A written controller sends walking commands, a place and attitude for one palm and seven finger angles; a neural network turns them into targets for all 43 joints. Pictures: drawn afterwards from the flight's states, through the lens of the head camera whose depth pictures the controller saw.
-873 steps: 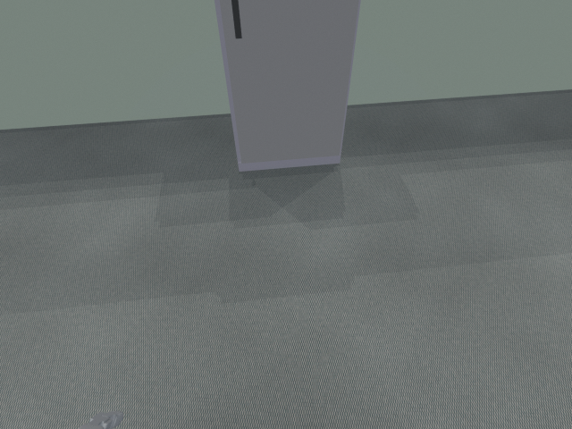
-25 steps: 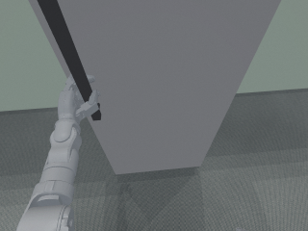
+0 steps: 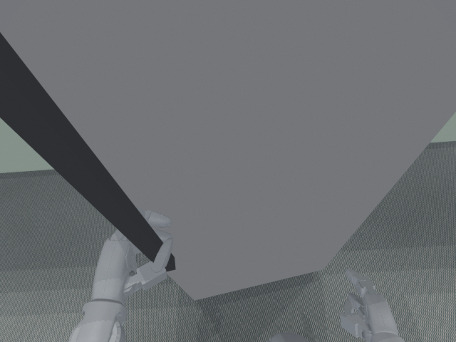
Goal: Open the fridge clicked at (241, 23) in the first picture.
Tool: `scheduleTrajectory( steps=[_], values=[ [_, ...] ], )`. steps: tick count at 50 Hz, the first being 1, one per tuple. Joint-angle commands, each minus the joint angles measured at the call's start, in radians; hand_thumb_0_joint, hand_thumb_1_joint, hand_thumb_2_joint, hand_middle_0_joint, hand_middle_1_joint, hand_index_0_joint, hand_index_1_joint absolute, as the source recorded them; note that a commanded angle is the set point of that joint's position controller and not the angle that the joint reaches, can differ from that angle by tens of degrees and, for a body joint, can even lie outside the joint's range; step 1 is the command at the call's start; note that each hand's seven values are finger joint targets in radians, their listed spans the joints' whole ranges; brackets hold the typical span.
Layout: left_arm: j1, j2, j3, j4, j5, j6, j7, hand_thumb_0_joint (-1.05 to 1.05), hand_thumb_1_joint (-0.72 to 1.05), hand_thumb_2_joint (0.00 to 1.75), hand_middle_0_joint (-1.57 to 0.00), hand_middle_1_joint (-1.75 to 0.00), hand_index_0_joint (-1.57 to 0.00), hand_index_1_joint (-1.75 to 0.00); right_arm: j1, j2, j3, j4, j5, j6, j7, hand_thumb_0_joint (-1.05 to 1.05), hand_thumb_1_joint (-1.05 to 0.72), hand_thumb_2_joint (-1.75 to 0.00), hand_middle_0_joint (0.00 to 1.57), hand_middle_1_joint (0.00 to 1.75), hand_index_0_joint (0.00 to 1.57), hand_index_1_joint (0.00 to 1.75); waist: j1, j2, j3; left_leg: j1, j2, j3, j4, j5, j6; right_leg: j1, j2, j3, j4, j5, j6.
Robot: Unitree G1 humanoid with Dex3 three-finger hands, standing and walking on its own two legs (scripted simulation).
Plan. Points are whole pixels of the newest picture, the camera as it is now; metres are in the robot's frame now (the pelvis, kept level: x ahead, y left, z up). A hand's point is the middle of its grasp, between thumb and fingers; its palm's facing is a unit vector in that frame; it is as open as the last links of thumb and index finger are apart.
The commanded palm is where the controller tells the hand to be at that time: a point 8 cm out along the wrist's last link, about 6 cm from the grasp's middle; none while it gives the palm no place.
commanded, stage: walk backward, drawing the door open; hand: left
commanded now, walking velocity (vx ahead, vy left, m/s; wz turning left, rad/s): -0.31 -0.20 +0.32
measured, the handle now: (119, 194) +0.27 +0.14 +0.18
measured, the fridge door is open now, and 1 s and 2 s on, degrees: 10 34 78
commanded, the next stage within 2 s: stop walking and hold the door back in 1.62 s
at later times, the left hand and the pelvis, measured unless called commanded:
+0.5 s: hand (173, 279) +0.21 +0.10 +0.04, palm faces +0.49 -0.80 -0.34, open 6.8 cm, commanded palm +0.14 +0.13 +0.04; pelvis +0.00 -0.15 -0.10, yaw +7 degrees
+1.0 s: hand out of the picture +0.06 +0.00 +0.05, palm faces +0.55 -0.80 -0.25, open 6.6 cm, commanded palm +0.00 +0.02 +0.04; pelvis -0.13 -0.27 -0.04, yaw +13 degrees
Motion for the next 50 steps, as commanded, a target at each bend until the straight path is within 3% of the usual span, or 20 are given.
scheduleTrajectory(
  steps=[1,3,6,10,12,14,15,16,18,20,21,22,24,25,27,28,34,37,38,50],
  values=[
    [-0.057,0.041,0.060,-0.285,0.042,-0.019,0.035,0.00,0.90,0.90,-0.45,-1.40,-0.45,-1.40,0.018,-0.059,-0.023,-0.157,0.021,-0.035,0.004,0.00,-0.90,-0.90,0.20,0.30,0.20,0.30,-0.037,0.001,-0.181,0.483,0.132,-0.051,0.145,1.231,0.028,-0.355,0.058,-0.090,-0.372,0.020,-0.022],
    [-0.009,0.077,0.077,-0.335,0.012,-0.001,0.022,0.00,0.90,0.90,-0.45,-1.40,-0.45,-1.40,0.011,-0.040,-0.013,-0.177,0.044,-0.062,-0.021,0.00,-0.90,-0.90,0.20,0.30,0.20,0.30,-0.018,-0.049,-0.250,0.208,0.090,0.010,0.243,1.043,-0.022,0.157,0.061,-0.074,-0.700,0.516,-0.019],
    [0.055,0.182,0.158,-0.412,-0.007,0.002,0.009,0.00,0.90,0.90,-0.45,-1.40,-0.45,-1.40,-0.151,-0.015,0.039,-0.258,0.054,-0.103,-0.072,0.00,-0.90,-0.90,0.20,0.30,0.20,0.30,0.089,-0.234,-0.254,-0.304,-0.069,0.017,0.586,-0.123,-0.025,0.756,-0.160,0.096,-0.768,1.257,-0.074],
    [0.117,0.115,0.100,-0.315,-0.022,0.003,0.030,0.00,0.90,0.90,-0.45,-1.40,-0.45,-1.40,-0.042,-0.028,0.078,-0.204,0.022,-0.144,-0.064,0.00,-0.90,-0.90,0.20,0.30,0.20,0.30,0.064,-0.295,-0.005,-0.526,-0.119,0.034,0.908,-0.538,0.050,0.518,-0.294,0.332,-0.698,1.394,-0.062],
    [-0.019,0.101,0.147,-0.324,0.006,-0.081,0.045,0.00,0.90,0.90,-0.45,-1.40,-0.45,-1.40,0.082,-0.070,0.006,-0.127,0.038,-0.100,-0.028,0.00,-0.90,-0.90,0.20,0.30,0.20,0.30,0.008,-0.450,-0.264,-0.341,-0.093,-0.047,1.006,-0.429,0.025,0.380,-0.297,0.386,-0.782,1.071,0.365],
    [-0.034,0.095,0.142,-0.421,0.024,-0.088,0.060,0.00,0.90,0.90,-0.45,-1.40,-0.45,-1.40,0.071,-0.037,0.008,-0.073,0.058,-0.066,0.005,0.00,-0.90,-0.90,0.20,0.30,0.20,0.30,-0.093,-0.375,-0.305,0.046,-0.142,0.339,0.538,-0.454,0.010,0.147,-0.043,-0.082,-0.886,0.741,0.842],
    [-0.083,0.083,0.141,-0.439,0.008,-0.064,0.052,0.00,0.90,0.90,-0.45,-1.40,-0.45,-1.40,0.048,-0.070,-0.007,-0.079,0.051,-0.077,0.016,0.00,-0.90,-0.90,0.20,0.30,0.20,0.30,-0.157,-0.057,-0.182,0.048,0.044,0.251,0.049,-0.375,0.146,0.034,0.103,-0.160,-0.240,0.505,0.617],
    [-0.077,0.117,0.164,-0.447,-0.010,-0.058,0.077,0.00,0.90,0.90,-0.45,-1.40,-0.45,-1.40,-0.133,-0.111,0.011,-0.179,0.003,-0.088,0.017,0.00,-0.90,-0.90,0.20,0.30,0.20,0.30,-0.108,0.578,-0.142,-0.516,0.384,-0.330,-0.130,-0.190,0.252,0.133,0.100,0.111,0.729,-0.162,0.248],
    [-0.149,0.263,0.261,-0.528,0.060,-0.046,0.094,0.00,0.90,0.90,-0.45,-1.40,-0.45,-1.40,-0.182,-0.035,-0.016,-0.076,0.005,-0.026,-0.005,0.00,-0.90,-0.90,0.20,0.30,0.20,0.30,-0.003,0.336,-0.074,-0.569,0.295,-0.236,0.018,-0.121,0.146,0.122,-0.005,0.274,0.473,-0.151,-0.714],
    [-0.068,0.152,0.265,-0.306,-0.017,-0.034,0.134,0.00,0.90,0.90,-0.45,-1.40,-0.45,-1.40,-0.153,-0.044,-0.023,-0.109,0.013,-0.066,0.003,0.00,-0.90,-0.90,0.20,0.30,0.20,0.30,0.020,0.176,0.078,-0.646,0.315,-0.243,0.125,0.093,0.158,0.037,-0.113,0.314,0.053,-0.184,-0.078],
    [-0.028,0.200,0.315,-0.314,-0.007,-0.083,0.118,0.00,0.90,0.90,-0.45,-1.40,-0.45,-1.40,-0.123,-0.037,-0.010,-0.102,0.038,-0.097,-0.002,0.00,-0.90,-0.90,0.20,0.30,0.20,0.30,0.044,0.095,0.102,-0.753,0.286,-0.231,0.257,0.037,0.148,0.153,-0.177,0.359,-0.262,-0.095,0.556],
    [-0.013,0.277,0.407,-0.198,0.031,-0.102,0.108,0.00,0.90,0.90,-0.45,-1.40,-0.45,-1.40,-0.146,-0.042,-0.024,-0.072,0.034,-0.116,-0.001,0.00,-0.90,-0.90,0.20,0.30,0.20,0.30,0.079,-0.148,0.146,-0.767,0.159,-0.111,0.452,-0.183,0.071,0.187,-0.202,0.337,-0.526,0.059,0.705],
    [-0.147,0.334,0.423,-0.263,0.022,-0.085,0.100,0.00,0.90,0.90,-0.45,-1.40,-0.45,-1.40,-0.172,-0.018,-0.029,-0.117,0.046,-0.124,-0.019,0.00,-0.90,-0.90,0.20,0.30,0.20,0.30,0.028,-0.788,0.044,-0.547,-0.088,-0.011,0.956,-0.425,-0.030,-0.146,-0.336,0.509,-0.905,-0.102,-0.196],
    [-0.255,0.372,0.441,-0.348,0.017,-0.091,0.090,0.00,0.90,0.90,-0.45,-1.40,-0.45,-1.40,-0.176,-0.042,-0.026,-0.124,0.039,-0.125,-0.041,0.00,-0.90,-0.90,0.20,0.30,0.20,0.30,0.000,-0.699,-0.041,-0.411,-0.069,0.004,1.053,-0.489,-0.031,-0.251,-0.397,0.486,-0.927,-0.162,-0.873],
    [-0.218,0.374,0.459,-0.324,0.031,-0.085,0.102,0.00,0.90,0.90,-0.45,-1.40,-0.45,-1.40,-0.181,-0.062,-0.020,-0.095,0.022,-0.112,-0.040,0.00,-0.90,-0.90,0.20,0.30,0.20,0.30,0.009,-0.191,-0.082,-0.425,-0.019,-0.038,1.030,-0.366,-0.036,-0.173,-0.454,0.686,-0.851,-0.020,-0.263],
    [-0.159,0.318,0.418,-0.280,0.013,-0.073,0.100,0.00,0.90,0.90,-0.45,-1.40,-0.45,-1.40,-0.125,-0.029,-0.001,-0.069,0.018,-0.102,-0.032,0.00,-0.90,-0.90,0.20,0.30,0.20,0.30,0.003,-0.052,-0.114,-0.457,-0.043,-0.030,0.996,-0.262,-0.051,-0.054,-0.394,0.631,-0.818,0.107,-0.191],
    [-0.137,0.276,0.397,-0.169,0.006,-0.091,0.133,0.00,0.90,0.90,-0.45,-1.40,-0.45,-1.40,-0.059,-0.075,0.003,-0.043,0.028,-0.073,-0.074,0.00,-0.90,-0.90,0.20,0.30,0.20,0.30,0.000,-0.236,-0.362,-0.224,-0.088,0.111,0.059,-0.317,-0.014,0.366,-0.260,0.300,-0.671,0.463,-0.077],
    [-0.198,0.257,0.326,-0.216,0.010,-0.124,0.131,0.00,0.90,0.90,-0.45,-1.40,-0.45,-1.40,-0.059,-0.100,-0.001,-0.079,0.029,-0.076,-0.090,0.00,-0.90,-0.90,0.20,0.30,0.20,0.30,-0.001,0.220,-0.272,-0.042,0.320,-0.239,0.014,0.527,0.121,0.023,-0.071,0.073,-0.313,0.060,0.002],
    [-0.185,0.247,0.323,-0.200,0.017,-0.132,0.131,0.00,0.90,0.90,-0.45,-1.40,-0.45,-1.40,-0.016,-0.068,-0.002,-0.064,0.023,-0.098,-0.085,0.00,-0.90,-0.90,0.20,0.30,0.20,0.30,0.009,0.132,-0.295,0.090,0.348,-0.151,0.082,0.853,0.140,-0.062,-0.053,0.078,-0.211,-0.065,-0.012],
    [-0.170,0.228,0.283,-0.067,0.015,-0.062,0.087,0.00,0.90,0.90,-0.45,-1.40,-0.45,-1.40,-0.100,-0.065,-0.001,-0.026,0.015,-0.106,-0.043,0.00,-0.90,-0.90,0.20,0.30,0.20,0.30,-0.007,-0.067,-0.080,-0.399,0.086,-0.110,0.123,-0.133,0.045,0.334,-0.128,0.109,-0.831,0.321,-0.010]
  ],
)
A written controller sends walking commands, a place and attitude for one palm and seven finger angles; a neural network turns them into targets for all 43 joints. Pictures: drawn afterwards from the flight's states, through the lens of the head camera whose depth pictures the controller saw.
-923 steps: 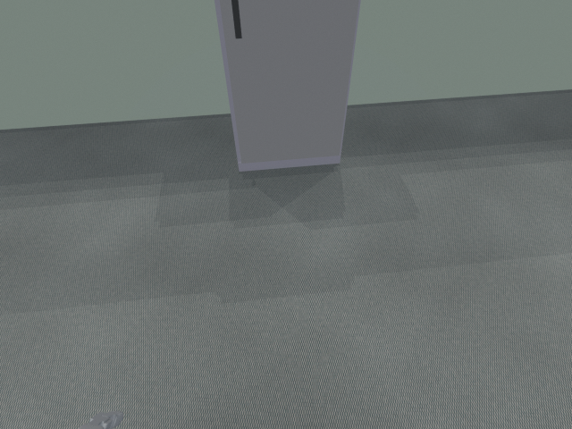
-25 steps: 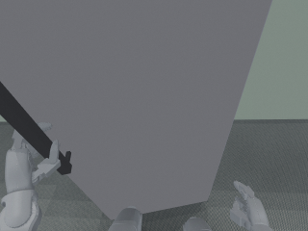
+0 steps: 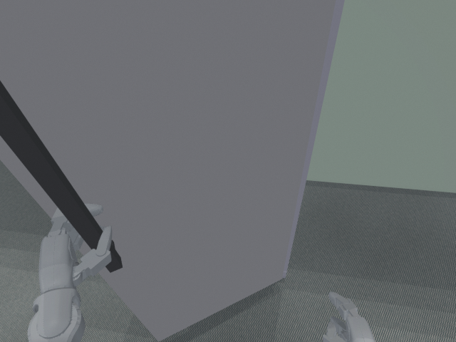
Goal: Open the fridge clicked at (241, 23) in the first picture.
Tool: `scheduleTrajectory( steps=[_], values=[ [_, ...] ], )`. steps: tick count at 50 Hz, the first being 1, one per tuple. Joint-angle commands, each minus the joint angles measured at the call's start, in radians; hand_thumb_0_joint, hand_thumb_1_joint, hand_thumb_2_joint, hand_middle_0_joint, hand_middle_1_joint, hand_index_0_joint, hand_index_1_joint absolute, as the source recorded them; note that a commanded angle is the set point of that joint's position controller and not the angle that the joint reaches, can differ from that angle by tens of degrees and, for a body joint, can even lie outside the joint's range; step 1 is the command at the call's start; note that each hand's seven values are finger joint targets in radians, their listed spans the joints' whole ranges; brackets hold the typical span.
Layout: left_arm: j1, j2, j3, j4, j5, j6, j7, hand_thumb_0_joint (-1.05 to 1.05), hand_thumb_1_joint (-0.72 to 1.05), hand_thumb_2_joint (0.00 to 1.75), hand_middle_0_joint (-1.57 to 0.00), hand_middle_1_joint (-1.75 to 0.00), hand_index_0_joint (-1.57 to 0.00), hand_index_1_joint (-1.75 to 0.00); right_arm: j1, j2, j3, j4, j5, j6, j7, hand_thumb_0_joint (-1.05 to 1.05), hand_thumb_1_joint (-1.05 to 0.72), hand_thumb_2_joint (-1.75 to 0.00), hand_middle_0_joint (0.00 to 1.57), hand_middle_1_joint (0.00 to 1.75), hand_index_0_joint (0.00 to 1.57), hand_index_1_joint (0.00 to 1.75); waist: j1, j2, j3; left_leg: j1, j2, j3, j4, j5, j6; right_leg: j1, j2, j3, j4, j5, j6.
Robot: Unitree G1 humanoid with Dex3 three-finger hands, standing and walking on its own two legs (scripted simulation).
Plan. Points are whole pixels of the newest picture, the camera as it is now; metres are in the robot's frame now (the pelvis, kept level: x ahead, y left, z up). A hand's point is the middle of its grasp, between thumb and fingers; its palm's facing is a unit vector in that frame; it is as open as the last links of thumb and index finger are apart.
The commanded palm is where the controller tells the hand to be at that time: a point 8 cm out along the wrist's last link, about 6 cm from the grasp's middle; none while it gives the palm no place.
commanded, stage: walk backward, drawing the door open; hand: left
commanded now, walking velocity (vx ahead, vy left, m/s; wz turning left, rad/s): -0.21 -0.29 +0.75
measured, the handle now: (55, 173) +0.29 +0.25 +0.22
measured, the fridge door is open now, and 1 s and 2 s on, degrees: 34 78 73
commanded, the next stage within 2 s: stop walking and hold the door back in 0.62 s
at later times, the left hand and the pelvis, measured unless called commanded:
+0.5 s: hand out of the picture +0.08 +0.04 +0.09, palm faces +0.40 -0.89 -0.22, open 6.9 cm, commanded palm +0.04 +0.07 +0.08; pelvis -0.10 -0.17 +0.02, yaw +21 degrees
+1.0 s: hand out of the picture +0.04 -0.09 +0.09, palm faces +0.66 -0.69 -0.30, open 7.0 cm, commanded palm +0.01 -0.02 +0.09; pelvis -0.10 -0.40 +0.02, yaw +36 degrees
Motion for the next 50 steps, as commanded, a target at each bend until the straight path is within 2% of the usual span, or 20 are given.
scheduleTrajectory(
  steps=[1,2,4,6,8,12,13,14,15,16,17,19,22,27,29,31,33,36,44,50],
  values=[
    [-0.061,0.206,0.058,-0.265,0.031,-0.060,-0.040,0.00,0.90,0.90,-0.45,-1.40,-0.45,-1.40,-0.138,-0.114,-0.062,-0.148,0.012,-0.030,-0.012,0.00,-0.90,-0.90,0.20,0.30,0.20,0.30,0.012,-0.222,-0.031,-0.202,-0.092,0.024,0.140,-0.230,0.065,0.116,-0.250,0.217,-0.313,0.101,-0.042],
    [-0.042,0.192,0.067,-0.249,0.026,-0.045,-0.036,0.00,0.90,0.90,-0.45,-1.40,-0.45,-1.40,-0.150,-0.135,-0.097,-0.151,0.034,-0.025,-0.010,0.00,-0.90,-0.90,0.20,0.30,0.20,0.30,0.049,-0.369,-0.106,-0.194,-0.155,0.037,0.510,-0.334,0.055,0.020,-0.401,0.397,-0.398,-0.056,-0.066],
    [-0.054,0.125,0.004,-0.186,0.046,-0.024,-0.043,0.00,0.90,0.90,-0.45,-1.40,-0.45,-1.40,-0.127,-0.127,-0.088,-0.112,0.007,-0.011,-0.022,0.00,-0.90,-0.90,0.20,0.30,0.20,0.30,0.022,-0.232,-0.091,-0.181,-0.137,0.012,0.801,-0.266,0.039,-0.101,-0.372,0.280,-0.451,-0.243,-0.034],
    [-0.086,0.133,0.014,-0.180,0.057,-0.043,-0.057,0.00,0.90,0.90,-0.45,-1.40,-0.45,-1.40,-0.128,-0.087,-0.055,-0.111,-0.017,-0.006,-0.029,0.00,-0.90,-0.90,0.20,0.30,0.20,0.30,0.011,-0.158,-0.099,-0.160,-0.124,0.103,0.693,-0.227,0.027,-0.051,-0.293,0.051,-0.411,-0.134,-0.063],
    [-0.090,0.130,-0.002,-0.206,0.056,-0.053,-0.061,0.00,0.90,0.90,-0.45,-1.40,-0.45,-1.40,-0.130,-0.085,-0.049,-0.128,-0.016,0.000,-0.046,0.00,-0.90,-0.90,0.20,0.30,0.20,0.30,0.016,-0.202,-0.102,-0.086,-0.126,0.166,0.509,-0.273,0.044,-0.010,-0.270,0.018,-0.456,-0.182,-0.067],
    [-0.151,0.080,-0.068,-0.258,0.067,-0.038,-0.073,0.00,0.90,0.90,-0.45,-1.40,-0.45,-1.40,-0.025,-0.096,-0.051,-0.118,-0.001,-0.016,-0.050,0.00,-0.90,-0.90,0.20,0.30,0.20,0.30,-0.038,-0.261,-0.049,0.239,-0.128,0.294,-0.109,-0.329,0.093,-0.095,-0.098,-0.179,-0.514,-0.155,0.238],
    [-0.165,0.038,-0.116,-0.257,0.067,-0.051,-0.088,0.00,0.90,0.90,-0.45,-1.40,-0.45,-1.40,0.029,-0.109,-0.044,-0.112,0.000,-0.018,-0.045,0.00,-0.90,-0.90,0.20,0.30,0.20,0.30,-0.091,0.001,-0.036,0.346,-0.048,0.180,-0.459,-0.158,0.113,-0.131,-0.002,-0.219,-0.182,-0.087,0.266],
    [-0.134,0.044,-0.130,-0.261,0.074,-0.083,-0.092,0.00,0.90,0.90,-0.45,-1.40,-0.45,-1.40,-0.031,-0.133,-0.047,-0.176,-0.027,-0.033,-0.035,0.00,-0.90,-0.90,0.20,0.30,0.20,0.30,-0.057,0.371,-0.017,0.213,0.274,-0.236,-0.473,-0.074,0.184,-0.232,-0.019,-0.041,0.400,-0.204,0.170],
    [-0.059,0.060,-0.150,-0.253,0.112,-0.090,-0.085,0.00,0.90,0.90,-0.45,-1.40,-0.45,-1.40,-0.037,-0.115,-0.049,-0.187,-0.060,-0.043,-0.030,0.00,-0.90,-0.90,0.20,0.30,0.20,0.30,0.000,0.167,-0.019,0.031,0.487,-0.515,-0.374,0.015,0.270,-0.209,-0.091,0.183,0.677,-0.216,0.081],
    [-0.077,0.111,-0.107,-0.354,0.104,-0.087,-0.083,0.00,0.90,0.90,-0.45,-1.40,-0.45,-1.40,-0.084,-0.181,-0.083,-0.192,-0.041,-0.034,-0.034,0.00,-0.90,-0.90,0.20,0.30,0.20,0.30,0.037,0.035,-0.047,0.103,0.513,-0.484,-0.392,0.208,0.323,-0.247,-0.051,0.185,0.703,-0.205,0.078],
    [-0.114,0.124,-0.086,-0.433,0.100,-0.093,-0.081,0.00,0.90,0.90,-0.45,-1.40,-0.45,-1.40,-0.069,-0.191,-0.115,-0.210,-0.025,-0.022,-0.029,0.00,-0.90,-0.90,0.20,0.30,0.20,0.30,0.008,-0.041,-0.101,0.247,0.499,-0.496,-0.342,0.304,0.329,-0.336,-0.020,0.138,0.717,-0.179,0.093],
    [-0.108,0.025,-0.176,-0.332,0.102,-0.080,-0.118,0.00,0.90,0.90,-0.45,-1.40,-0.45,-1.40,-0.088,-0.182,-0.090,-0.152,-0.020,-0.041,-0.021,0.00,-0.90,-0.90,0.20,0.30,0.20,0.30,0.010,0.092,0.087,0.086,0.387,-0.373,-0.353,-0.012,0.286,-0.411,-0.102,0.168,0.667,-0.049,0.096],
    [-0.173,-0.004,-0.216,-0.357,0.103,-0.044,-0.115,0.00,0.90,0.90,-0.45,-1.40,-0.45,-1.40,-0.022,-0.182,-0.091,-0.108,-0.010,-0.057,-0.017,0.00,-0.90,-0.90,0.20,0.30,0.20,0.30,0.012,0.053,0.045,0.123,0.199,-0.124,-0.265,0.098,0.155,-0.226,-0.035,0.046,0.383,0.004,0.092],
    [-0.151,0.047,-0.145,-0.391,0.110,-0.082,-0.112,0.00,0.90,0.90,-0.45,-1.40,-0.45,-1.40,-0.052,-0.160,-0.115,-0.093,-0.002,-0.087,-0.007,0.00,-0.90,-0.90,0.20,0.30,0.20,0.30,-0.006,0.306,-0.040,0.050,0.123,-0.106,-0.255,-0.040,0.126,0.084,0.034,-0.063,-0.052,-0.107,0.104],
    [-0.166,0.080,-0.106,-0.417,0.103,-0.101,-0.106,0.00,0.90,0.90,-0.45,-1.40,-0.45,-1.40,-0.093,-0.115,-0.108,-0.095,0.015,-0.080,-0.004,0.00,-0.90,-0.90,0.20,0.30,0.20,0.30,0.006,0.155,-0.059,-0.078,0.028,-0.054,-0.127,-0.182,0.089,0.234,-0.012,-0.050,-0.240,0.019,0.099],
    [-0.185,0.198,-0.004,-0.453,0.099,-0.085,-0.095,0.00,0.90,0.90,-0.45,-1.40,-0.45,-1.40,-0.139,-0.058,-0.101,-0.102,0.033,-0.055,0.000,0.00,-0.90,-0.90,0.20,0.30,0.20,0.30,0.031,-0.279,-0.101,-0.192,-0.116,0.137,0.395,-0.343,0.024,0.176,-0.268,0.108,-0.308,0.098,-0.032],
    [-0.107,0.154,-0.009,-0.302,0.084,-0.068,-0.108,0.00,0.90,0.90,-0.45,-1.40,-0.45,-1.40,-0.140,-0.092,-0.132,-0.056,0.027,-0.084,-0.029,0.00,-0.90,-0.90,0.20,0.30,0.20,0.30,0.063,-0.422,-0.139,-0.216,-0.104,0.038,0.871,-0.452,0.045,0.065,-0.413,0.242,-0.306,0.093,-0.161],
    [-0.202,0.098,-0.068,-0.262,0.087,-0.085,-0.138,0.00,0.90,0.90,-0.45,-1.40,-0.45,-1.40,-0.191,-0.054,-0.094,-0.063,-0.003,-0.067,-0.048,0.00,-0.90,-0.90,0.20,0.30,0.20,0.30,0.045,-0.252,-0.057,-0.300,-0.048,0.120,0.825,-0.333,0.014,0.170,-0.311,0.030,-0.195,0.354,-0.179],
    [-0.564,0.160,-0.013,-0.152,0.035,-0.066,-0.016,0.00,0.90,0.90,-0.45,-1.40,-0.45,-1.40,-0.148,-0.127,-0.050,-0.122,0.019,-0.003,-0.048,0.00,-0.90,-0.90,0.20,0.30,0.20,0.30,0.055,-0.183,-0.191,-0.172,-0.097,0.086,0.326,-0.239,0.079,0.366,-0.428,0.270,-0.358,0.326,-0.012],
    [-0.791,0.298,0.053,0.083,0.032,-0.082,-0.013,0.00,0.90,0.90,-0.45,-1.40,-0.45,-1.40,-0.089,-0.160,-0.061,-0.085,0.053,0.073,-0.021,0.00,-0.90,-0.90,0.20,0.30,0.20,0.30,0.002,-0.254,-0.200,0.256,-0.194,0.281,-0.203,-0.315,0.128,0.249,-0.240,0.062,-0.408,0.472,0.327]
  ],
)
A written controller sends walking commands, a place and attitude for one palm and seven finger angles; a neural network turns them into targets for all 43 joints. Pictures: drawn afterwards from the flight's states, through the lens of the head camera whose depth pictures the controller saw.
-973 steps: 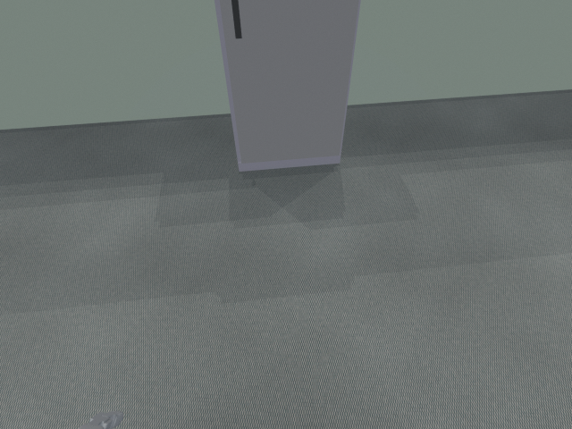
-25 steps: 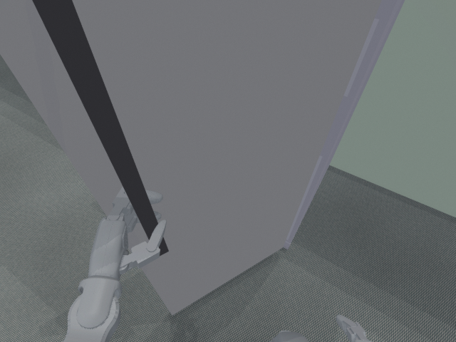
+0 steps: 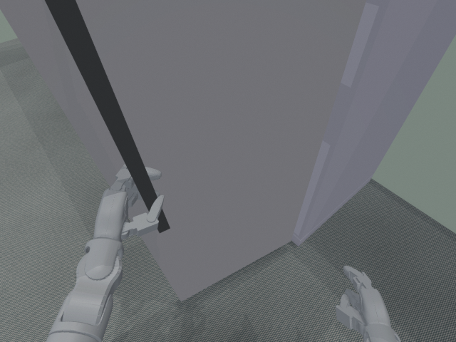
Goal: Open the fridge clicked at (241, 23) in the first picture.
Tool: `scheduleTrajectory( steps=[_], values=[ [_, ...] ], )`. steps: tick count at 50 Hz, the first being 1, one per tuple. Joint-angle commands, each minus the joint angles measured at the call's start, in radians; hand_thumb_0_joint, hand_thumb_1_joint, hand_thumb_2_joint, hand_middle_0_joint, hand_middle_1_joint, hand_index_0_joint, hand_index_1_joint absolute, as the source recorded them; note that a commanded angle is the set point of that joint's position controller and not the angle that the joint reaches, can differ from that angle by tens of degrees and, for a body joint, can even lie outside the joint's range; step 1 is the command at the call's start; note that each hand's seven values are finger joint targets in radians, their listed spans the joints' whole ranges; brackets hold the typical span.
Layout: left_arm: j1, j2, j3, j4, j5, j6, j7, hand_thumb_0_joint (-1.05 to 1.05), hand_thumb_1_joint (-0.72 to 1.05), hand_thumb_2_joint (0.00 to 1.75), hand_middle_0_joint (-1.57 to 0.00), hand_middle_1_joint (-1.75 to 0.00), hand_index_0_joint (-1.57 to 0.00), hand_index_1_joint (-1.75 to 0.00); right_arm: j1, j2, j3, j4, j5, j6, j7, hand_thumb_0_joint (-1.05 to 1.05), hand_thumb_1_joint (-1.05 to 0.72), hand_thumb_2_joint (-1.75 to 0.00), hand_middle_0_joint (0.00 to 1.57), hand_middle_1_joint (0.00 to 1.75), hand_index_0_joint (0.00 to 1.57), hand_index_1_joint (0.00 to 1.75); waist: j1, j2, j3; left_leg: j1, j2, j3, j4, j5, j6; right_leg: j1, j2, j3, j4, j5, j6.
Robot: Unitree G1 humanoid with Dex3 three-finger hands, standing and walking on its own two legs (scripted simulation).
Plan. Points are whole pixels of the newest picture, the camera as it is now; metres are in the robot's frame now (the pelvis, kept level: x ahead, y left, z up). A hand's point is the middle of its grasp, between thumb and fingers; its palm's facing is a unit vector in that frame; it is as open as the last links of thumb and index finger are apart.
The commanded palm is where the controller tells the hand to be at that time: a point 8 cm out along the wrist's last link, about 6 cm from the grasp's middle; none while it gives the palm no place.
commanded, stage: stop walking and hold the door back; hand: left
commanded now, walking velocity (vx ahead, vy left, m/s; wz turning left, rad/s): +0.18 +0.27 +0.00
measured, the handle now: (123, 138) +0.35 +0.19 +0.20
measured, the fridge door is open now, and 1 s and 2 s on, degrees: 78 73 75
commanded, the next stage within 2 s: loosen the grip on the handle in 1.18 s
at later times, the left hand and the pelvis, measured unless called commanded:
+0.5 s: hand (144, 194) +0.33 +0.19 +0.08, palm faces +0.23 -0.92 -0.32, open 7.1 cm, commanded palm +0.31 +0.24 +0.07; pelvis -0.08 -0.05 -0.01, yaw +4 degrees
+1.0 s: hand (146, 194) +0.33 +0.18 +0.08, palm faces +0.28 -0.92 -0.29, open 7.1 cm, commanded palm +0.30 +0.23 +0.07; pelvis -0.06 -0.05 -0.01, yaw +2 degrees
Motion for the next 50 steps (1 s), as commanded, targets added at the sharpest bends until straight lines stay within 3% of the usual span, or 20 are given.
scheduleTrajectory(
  steps=[1,2,3,5,6,10,11,12,13,14,20,26,27,29,31,36,40,44,45,50],
  values=[
    [-0.547,0.275,0.219,-0.068,-0.044,-0.079,0.066,0.00,0.90,0.90,-0.45,-1.40,-0.45,-1.40,0.077,-0.098,-0.036,-0.072,0.021,0.031,0.010,0.00,-0.90,-0.90,0.20,0.30,0.20,0.30,-0.120,-0.131,-0.271,0.333,-0.030,0.110,-0.480,0.027,0.087,0.065,-0.084,0.152,-0.023,0.242,0.449],
    [-0.575,0.280,0.232,-0.034,-0.069,-0.086,0.066,0.00,0.90,0.90,-0.45,-1.40,-0.45,-1.40,0.042,-0.131,-0.036,-0.082,0.008,0.029,0.011,0.00,-0.90,-0.90,0.20,0.30,0.20,0.30,-0.126,0.276,-0.233,0.311,0.203,-0.094,-0.600,0.100,0.159,-0.010,0.043,0.067,0.385,0.031,0.424],
    [-0.612,0.257,0.239,0.076,-0.063,-0.069,0.080,0.00,0.90,0.90,-0.45,-1.40,-0.45,-1.40,-0.052,-0.090,-0.019,-0.125,-0.027,0.016,0.015,0.00,-0.90,-0.90,0.20,0.30,0.20,0.30,-0.082,0.544,-0.203,0.030,0.460,-0.367,-0.499,0.211,0.277,-0.091,0.038,0.214,0.958,-0.471,0.215],
    [-0.679,0.342,0.275,0.056,0.002,-0.068,0.047,0.00,0.90,0.90,-0.45,-1.40,-0.45,-1.40,-0.060,-0.116,-0.070,-0.122,-0.003,-0.003,0.015,0.00,-0.90,-0.90,0.20,0.30,0.20,0.30,0.012,0.267,-0.146,-0.061,0.432,-0.246,-0.312,0.310,0.214,-0.185,-0.041,0.377,1.037,-0.552,-0.097],
    [-0.760,0.351,0.256,0.052,-0.013,-0.094,0.020,0.00,0.90,0.90,-0.45,-1.40,-0.45,-1.40,0.056,-0.133,-0.080,-0.088,0.012,0.009,0.023,0.00,-0.90,-0.90,0.20,0.30,0.20,0.30,-0.050,0.192,-0.178,0.055,0.397,-0.294,-0.273,0.196,0.230,-0.336,-0.032,0.326,0.899,-0.494,0.056],
    [-0.899,0.232,0.161,0.250,-0.039,-0.053,0.001,0.00,0.90,0.90,-0.45,-1.40,-0.45,-1.40,0.064,-0.128,-0.049,-0.109,0.042,-0.023,-0.008,0.00,-0.90,-0.90,0.20,0.30,0.20,0.30,-0.010,-0.024,-0.192,-0.213,0.217,-0.105,-0.093,-0.027,0.116,0.196,0.012,0.146,0.236,-0.297,0.105],
    [-0.898,0.328,0.234,0.269,-0.028,-0.057,0.002,0.00,0.90,0.90,-0.45,-1.40,-0.45,-1.40,0.076,-0.122,-0.054,-0.098,0.040,-0.029,-0.012,0.00,-0.90,-0.90,0.20,0.30,0.20,0.30,-0.006,-0.157,-0.206,-0.269,0.135,-0.066,0.105,-0.030,0.069,0.251,-0.071,0.315,0.093,-0.342,0.067],
    [-0.891,0.416,0.282,0.355,-0.013,-0.062,-0.002,0.00,0.90,0.90,-0.45,-1.40,-0.45,-1.40,0.079,-0.120,-0.065,-0.098,0.032,-0.027,-0.015,0.00,-0.90,-0.90,0.20,0.30,0.20,0.30,-0.001,-0.401,-0.169,-0.436,0.055,-0.070,0.353,-0.106,0.018,0.252,-0.277,0.698,-0.036,-0.423,-0.031],
    [-0.903,0.438,0.307,0.386,-0.025,-0.058,0.002,0.00,0.90,0.90,-0.45,-1.40,-0.45,-1.40,0.052,-0.147,-0.069,-0.101,0.025,-0.036,-0.019,0.00,-0.90,-0.90,0.20,0.30,0.20,0.30,0.011,-0.321,-0.152,-0.498,0.056,-0.166,0.536,-0.069,-0.014,0.201,-0.432,0.936,-0.118,-0.348,-0.104],
    [-0.960,0.460,0.320,0.356,-0.026,-0.066,0.003,0.00,0.90,0.90,-0.45,-1.40,-0.45,-1.40,0.069,-0.145,-0.062,-0.065,0.013,-0.051,-0.017,0.00,-0.90,-0.90,0.20,0.30,0.20,0.30,-0.007,-0.113,-0.147,-0.489,0.087,-0.213,0.595,0.016,-0.034,0.163,-0.444,0.906,-0.113,-0.286,-0.136],
    [-1.100,0.496,0.337,0.585,-0.017,-0.120,-0.006,0.00,0.90,0.90,-0.45,-1.40,-0.45,-1.40,0.160,-0.160,-0.046,0.044,0.026,-0.070,-0.021,0.00,-0.90,-0.90,0.20,0.30,0.20,0.30,-0.058,-0.234,-0.242,-0.261,0.102,-0.101,0.294,0.141,-0.021,0.150,-0.259,0.425,0.062,0.056,-0.046],
    [-1.088,0.390,0.287,0.580,-0.011,-0.153,-0.029,0.00,0.90,0.90,-0.45,-1.40,-0.45,-1.40,0.187,-0.161,-0.065,0.048,0.010,-0.101,-0.026,0.00,-0.90,-0.90,0.20,0.30,0.20,0.30,-0.059,-0.092,-0.254,0.137,0.058,0.029,-0.190,0.305,-0.026,0.011,-0.142,0.324,0.154,-0.152,0.003],
    [-1.054,0.344,0.254,0.562,-0.018,-0.158,-0.036,0.00,0.90,0.90,-0.45,-1.40,-0.45,-1.40,0.195,-0.184,-0.077,0.035,0.014,-0.105,-0.024,0.00,-0.90,-0.90,0.20,0.30,0.20,0.30,-0.072,0.020,-0.259,0.198,0.110,-0.033,-0.225,0.319,-0.018,-0.032,-0.094,0.282,0.258,-0.162,0.026],
    [-1.042,0.283,0.205,0.475,-0.036,-0.165,-0.045,0.00,0.90,0.90,-0.45,-1.40,-0.45,-1.40,0.205,-0.221,-0.084,0.000,0.022,-0.099,-0.008,0.00,-0.90,-0.90,0.20,0.30,0.20,0.30,-0.071,0.259,-0.280,0.314,0.416,-0.462,-0.309,0.616,0.142,-0.282,0.046,0.190,0.548,-0.459,0.088],
    [-0.981,0.165,0.110,0.419,-0.035,-0.150,-0.057,0.00,0.90,0.90,-0.45,-1.40,-0.45,-1.40,0.149,-0.158,-0.062,-0.021,0.017,-0.085,0.001,0.00,-0.90,-0.90,0.20,0.30,0.20,0.30,-0.079,0.257,-0.257,0.185,0.442,-0.454,-0.346,0.483,0.184,-0.269,0.002,0.250,0.669,-0.442,0.085],
    [-0.931,0.246,0.154,0.263,-0.037,-0.109,-0.033,0.00,0.90,0.90,-0.45,-1.40,-0.45,-1.40,0.192,-0.176,-0.059,-0.015,0.019,-0.082,0.001,0.00,-0.90,-0.90,0.20,0.30,0.20,0.30,-0.079,0.223,-0.292,0.186,0.347,-0.180,-0.212,0.758,0.128,-0.115,0.023,0.186,0.422,-0.282,0.085],
    [-0.962,0.268,0.149,0.242,-0.027,-0.087,-0.030,0.00,0.90,0.90,-0.45,-1.40,-0.45,-1.40,0.168,-0.161,-0.036,-0.028,0.023,-0.086,0.004,0.00,-0.90,-0.90,0.20,0.30,0.20,0.30,-0.070,0.234,-0.320,0.169,0.338,-0.133,-0.122,0.730,0.085,0.032,0.027,0.178,0.145,-0.136,0.081],
    [-0.923,0.434,0.298,0.363,-0.021,-0.071,-0.004,0.00,0.90,0.90,-0.45,-1.40,-0.45,-1.40,0.161,-0.146,-0.044,-0.031,0.037,-0.075,-0.007,0.00,-0.90,-0.90,0.20,0.30,0.20,0.30,-0.063,-0.197,-0.365,-0.133,0.128,-0.037,0.118,0.206,-0.034,0.299,-0.214,0.465,0.128,0.632,-0.028],
    [-0.977,0.350,0.225,0.387,-0.027,-0.063,-0.015,0.00,0.90,0.90,-0.45,-1.40,-0.45,-1.40,0.130,-0.142,-0.040,-0.033,0.042,-0.077,-0.004,0.00,-0.90,-0.90,0.20,0.30,0.20,0.30,-0.049,-0.263,-0.331,-0.214,0.095,-0.085,0.207,0.024,-0.027,0.335,-0.250,0.491,0.127,0.741,-0.029],
    [-0.858,0.396,0.329,0.499,-0.017,-0.077,0.000,0.00,0.90,0.90,-0.45,-1.40,-0.45,-1.40,0.102,-0.118,-0.009,-0.023,0.025,-0.083,-0.024,0.00,-0.90,-0.90,0.20,0.30,0.20,0.30,-0.022,-0.156,-0.319,-0.241,0.085,-0.074,0.125,0.073,-0.020,0.369,-0.218,0.382,0.139,0.689,-0.048]
  ],
)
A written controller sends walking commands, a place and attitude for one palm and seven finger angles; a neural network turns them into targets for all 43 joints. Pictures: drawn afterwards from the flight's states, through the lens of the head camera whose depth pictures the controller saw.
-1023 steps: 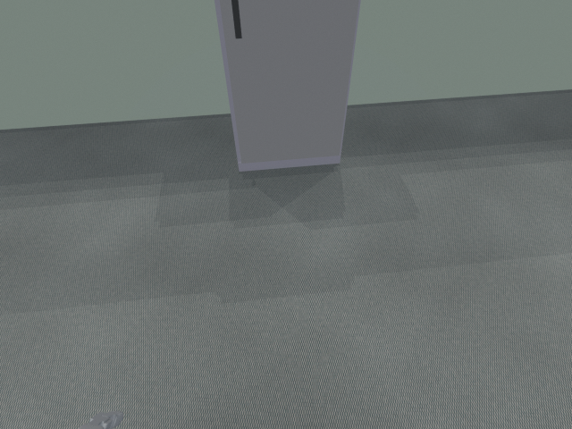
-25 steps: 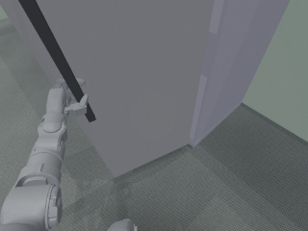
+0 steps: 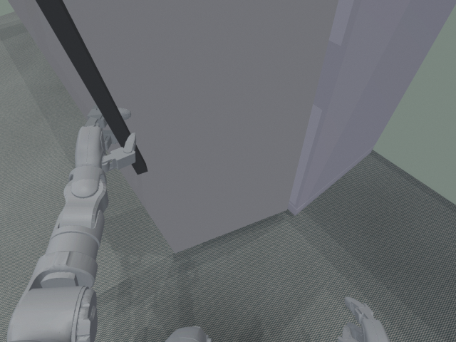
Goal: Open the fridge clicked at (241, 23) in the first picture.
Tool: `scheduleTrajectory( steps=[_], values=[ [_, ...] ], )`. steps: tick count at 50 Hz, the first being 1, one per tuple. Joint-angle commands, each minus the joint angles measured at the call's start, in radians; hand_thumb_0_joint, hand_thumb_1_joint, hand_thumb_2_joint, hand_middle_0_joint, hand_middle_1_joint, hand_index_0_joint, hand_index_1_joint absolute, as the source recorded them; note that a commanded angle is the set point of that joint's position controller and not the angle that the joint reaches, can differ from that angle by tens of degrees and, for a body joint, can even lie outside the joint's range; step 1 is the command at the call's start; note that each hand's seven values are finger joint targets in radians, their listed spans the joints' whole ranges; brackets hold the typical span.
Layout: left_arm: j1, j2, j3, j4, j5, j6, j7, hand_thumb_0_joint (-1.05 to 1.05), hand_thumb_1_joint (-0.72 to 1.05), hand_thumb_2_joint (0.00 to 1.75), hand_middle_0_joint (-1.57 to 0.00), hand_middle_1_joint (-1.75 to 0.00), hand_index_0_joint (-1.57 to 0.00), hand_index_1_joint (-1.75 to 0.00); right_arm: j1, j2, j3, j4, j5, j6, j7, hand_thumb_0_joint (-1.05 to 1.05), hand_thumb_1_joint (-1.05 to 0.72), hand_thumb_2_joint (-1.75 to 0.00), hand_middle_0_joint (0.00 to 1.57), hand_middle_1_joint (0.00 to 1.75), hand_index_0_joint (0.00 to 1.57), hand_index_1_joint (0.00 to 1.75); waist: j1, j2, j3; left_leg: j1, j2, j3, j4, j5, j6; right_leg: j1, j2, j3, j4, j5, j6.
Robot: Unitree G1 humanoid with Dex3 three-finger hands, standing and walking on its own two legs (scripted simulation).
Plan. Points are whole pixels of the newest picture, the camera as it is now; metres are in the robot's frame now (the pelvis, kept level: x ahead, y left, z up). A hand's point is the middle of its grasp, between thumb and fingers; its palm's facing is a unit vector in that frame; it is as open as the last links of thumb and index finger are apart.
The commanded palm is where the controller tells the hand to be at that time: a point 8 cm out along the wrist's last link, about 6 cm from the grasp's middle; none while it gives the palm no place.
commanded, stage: stop walking and hold the door back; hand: left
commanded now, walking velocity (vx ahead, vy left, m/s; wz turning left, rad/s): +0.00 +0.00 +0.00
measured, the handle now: (92, 74) +0.46 +0.25 +0.21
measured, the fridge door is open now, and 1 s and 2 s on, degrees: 73 75 70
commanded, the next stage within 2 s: loosen the grip on the handle in 0.18 s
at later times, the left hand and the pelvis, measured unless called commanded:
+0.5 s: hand (123, 153) +0.39 +0.23 +0.09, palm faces +0.21 -0.95 -0.24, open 8.7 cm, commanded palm +0.37 +0.28 +0.09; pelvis -0.04 +0.02 -0.01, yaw -2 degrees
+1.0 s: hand (126, 158) +0.40 +0.23 +0.08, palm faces +0.20 -0.95 -0.24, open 14.5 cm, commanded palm +0.36 +0.28 +0.08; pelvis -0.05 +0.04 -0.02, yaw -4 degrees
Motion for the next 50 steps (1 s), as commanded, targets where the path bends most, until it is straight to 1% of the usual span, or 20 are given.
scheduleTrajectory(
  steps=[1,5,8,11,13,14,15,16,17,19,21,23,26,33,34,35,39,44,48,50],
  values=[
    [-0.289,0.297,0.130,-0.113,0.004,-0.049,0.037,0.00,0.90,0.90,-0.45,-1.40,-0.45,-1.40,0.016,-0.113,-0.038,-0.121,-0.005,-0.040,-0.030,0.00,-0.90,-0.90,0.20,0.30,0.20,0.30,-0.001,-0.216,-0.388,-0.075,-0.026,0.013,-0.062,0.024,0.005,0.367,-0.249,0.244,-0.090,0.889,-0.035],
    [-0.267,0.274,0.114,-0.175,-0.004,-0.067,0.043,0.00,0.90,0.90,-0.45,-1.40,-0.45,-1.40,0.029,-0.132,-0.047,-0.138,-0.005,-0.025,-0.032,0.00,-0.90,-0.90,0.20,0.30,0.20,0.30,-0.017,-0.179,-0.416,0.082,-0.011,0.019,-0.329,0.262,0.009,0.351,-0.208,0.196,-0.063,0.829,0.021],
    [-0.243,0.240,0.073,-0.242,-0.012,-0.070,0.039,0.00,0.90,0.90,-0.45,-1.40,-0.45,-1.40,0.023,-0.162,-0.064,-0.161,0.006,-0.007,-0.020,0.00,-0.90,-0.90,0.20,0.30,0.20,0.30,-0.018,-0.044,-0.429,0.309,0.117,-0.054,-0.353,0.755,0.057,0.186,-0.124,0.147,-0.043,0.648,0.101],
    [-0.248,0.232,0.044,-0.261,-0.005,-0.066,0.035,0.00,0.90,0.90,-0.45,-1.40,-0.45,-1.40,0.022,-0.158,-0.058,-0.164,0.000,0.005,-0.013,0.00,-0.90,-0.90,0.20,0.30,0.20,0.30,-0.037,0.096,-0.428,0.330,0.155,-0.096,-0.301,0.798,0.064,0.124,-0.092,0.147,-0.083,0.474,0.074],
    [-0.211,0.243,0.053,-0.268,-0.003,-0.063,0.042,0.00,0.90,0.90,-0.45,-1.40,-0.45,-1.40,0.022,-0.161,-0.061,-0.175,0.000,0.012,-0.013,0.00,-0.90,-0.90,0.20,0.30,0.20,0.30,-0.037,0.084,-0.399,0.252,0.156,-0.107,-0.324,0.677,0.060,0.151,-0.080,0.146,-0.103,0.369,0.066],
    [-0.819,0.756,0.419,-0.354,0.107,-0.072,0.028,0.00,0.90,0.90,-0.45,-1.40,-0.45,-1.40,0.075,-0.186,-0.140,-0.188,-0.006,-0.017,0.020,0.00,-0.90,-0.90,0.20,0.30,0.20,0.30,-0.001,-0.044,-0.352,0.212,0.092,0.007,-0.229,0.609,0.078,0.088,-0.096,0.214,-0.148,0.473,0.073],
    [-0.601,0.291,0.088,0.051,0.107,0.026,-0.038,0.00,0.78,0.84,-0.45,-1.40,-0.45,-1.40,0.067,-0.173,-0.088,-0.140,-0.028,-0.072,0.021,0.00,-0.90,-0.90,0.20,0.30,0.20,0.30,-0.126,-0.105,-0.609,0.175,-0.046,0.020,-0.336,0.831,0.073,0.177,-0.002,0.076,0.051,0.807,0.018],
    [-0.474,0.349,0.218,-0.092,0.057,0.022,-0.039,0.00,0.66,0.78,-0.45,-1.40,-0.45,-1.40,0.115,-0.182,-0.103,-0.111,0.008,-0.073,0.017,0.00,-0.90,-0.90,0.20,0.30,0.20,0.30,-0.083,-0.050,-0.596,0.233,-0.011,-0.020,-0.252,0.909,0.053,0.059,-0.026,0.055,0.026,0.701,0.037],
    [-0.359,0.246,0.152,-0.082,0.049,0.022,-0.058,0.00,0.54,0.73,-0.45,-1.40,-0.45,-1.40,0.132,-0.175,-0.104,-0.111,-0.007,-0.069,0.027,0.00,-0.90,-0.90,0.20,0.30,0.20,0.30,-0.062,0.069,-0.599,0.265,-0.002,-0.025,-0.234,0.935,0.014,0.002,-0.030,0.050,0.018,0.602,0.033],
    [-0.362,0.304,0.195,-0.114,0.014,-0.015,-0.036,0.00,0.30,0.61,-0.45,-1.40,-0.45,-1.40,0.104,-0.181,-0.102,-0.101,-0.018,-0.056,0.033,0.00,-0.90,-0.90,0.20,0.30,0.20,0.30,-0.046,0.190,-0.525,0.269,-0.015,-0.006,-0.230,0.697,0.018,-0.063,-0.023,0.078,-0.035,0.413,0.037],
    [-0.373,0.235,0.106,-0.086,0.038,-0.048,-0.013,0.00,0.05,0.49,-0.45,-1.40,-0.45,-1.40,0.105,-0.169,-0.081,-0.121,-0.013,-0.046,0.045,0.00,-0.90,-0.90,0.20,0.30,0.20,0.30,-0.073,0.061,-0.432,0.116,-0.032,0.003,-0.247,0.414,0.045,-0.090,-0.020,0.078,-0.045,0.290,0.040],
    [-0.429,0.274,0.102,-0.020,0.068,-0.082,0.008,0.00,-0.19,0.37,-0.45,-1.40,-0.45,-1.40,0.114,-0.180,-0.073,-0.141,-0.012,-0.042,0.041,0.00,-0.90,-0.90,0.20,0.30,0.20,0.30,-0.098,-0.119,-0.383,-0.011,-0.035,-0.009,-0.265,0.199,0.062,-0.110,-0.025,0.096,-0.068,0.097,0.056],
    [-0.493,0.342,0.113,0.031,0.074,-0.129,0.031,0.00,-0.55,0.20,-0.42,-1.37,-0.42,-1.37,0.100,-0.186,-0.062,-0.167,-0.006,-0.049,0.024,0.00,-0.90,-0.90,0.20,0.30,0.20,0.30,-0.101,-0.177,-0.362,-0.111,-0.052,0.001,-0.264,0.003,0.071,-0.141,-0.039,0.158,-0.126,-0.224,0.071],
    [-0.667,0.356,0.097,0.042,0.052,-0.161,0.051,0.00,-0.55,0.20,-0.33,-1.25,-0.33,-1.25,0.173,-0.191,-0.061,-0.126,-0.005,-0.071,0.010,0.00,-0.90,-0.90,0.20,0.30,0.20,0.30,-0.124,-0.025,-0.484,-0.089,-0.056,-0.049,-0.248,-0.090,0.066,-0.174,-0.020,0.151,-0.064,-0.206,0.061],
    [-0.533,0.353,0.131,0.064,0.048,-0.157,0.048,0.00,-0.55,0.20,-0.32,-1.23,-0.32,-1.23,0.172,-0.185,-0.067,-0.133,-0.007,-0.073,0.013,0.00,-0.90,-0.90,0.20,0.30,0.20,0.30,-0.072,-0.022,-0.494,-0.089,-0.054,-0.052,-0.258,-0.088,0.062,-0.141,-0.019,0.143,-0.058,-0.200,0.054],
    [-0.547,0.327,0.098,0.042,0.044,-0.156,0.044,0.00,-0.55,0.20,-0.30,-1.22,-0.30,-1.22,0.161,-0.183,-0.057,-0.136,-0.007,-0.075,0.013,0.00,-0.90,-0.90,0.20,0.30,0.20,0.30,-0.093,0.000,-0.464,-0.084,-0.053,-0.055,-0.263,-0.099,0.064,-0.157,-0.019,0.138,-0.058,-0.184,0.055],
    [-0.538,0.327,0.087,0.067,0.042,-0.147,0.054,0.00,-0.55,0.20,-0.25,-1.15,-0.25,-1.15,0.162,-0.193,-0.048,-0.139,-0.007,-0.085,0.009,0.00,-0.90,-0.90,0.20,0.30,0.20,0.30,-0.101,-0.070,-0.356,-0.144,-0.050,-0.074,-0.264,-0.158,0.067,-0.197,-0.022,0.138,-0.068,-0.232,0.059],
    [-0.545,0.344,0.115,-0.042,0.045,-0.174,0.078,0.00,-0.55,0.20,-0.25,-1.15,-0.25,-1.15,0.168,-0.192,-0.057,-0.146,-0.017,-0.095,0.009,0.00,-0.90,-0.90,0.20,0.30,0.20,0.30,-0.079,-0.007,-0.465,-0.073,-0.036,-0.103,-0.267,-0.099,0.063,-0.166,-0.010,0.114,-0.010,-0.115,0.050],
    [-0.439,0.260,0.066,0.069,0.046,-0.153,0.088,0.00,-0.55,0.20,-0.25,-1.15,-0.25,-1.15,0.167,-0.189,-0.048,-0.144,-0.019,-0.091,0.008,0.00,-0.90,-0.90,0.20,0.30,0.20,0.30,-0.100,-0.088,-0.342,-0.131,-0.042,-0.101,-0.257,-0.117,0.068,-0.215,-0.011,0.113,-0.028,-0.145,0.055],
    [-0.423,0.268,0.070,-0.014,0.049,-0.151,0.087,0.00,-0.55,0.20,-0.25,-1.15,-0.25,-1.15,0.159,-0.192,-0.050,-0.164,-0.018,-0.082,0.013,0.00,-0.90,-0.90,0.20,0.30,0.20,0.30,-0.083,-0.035,-0.373,-0.101,-0.042,-0.095,-0.252,-0.060,0.067,-0.210,-0.013,0.110,-0.012,-0.109,0.049]
  ],
)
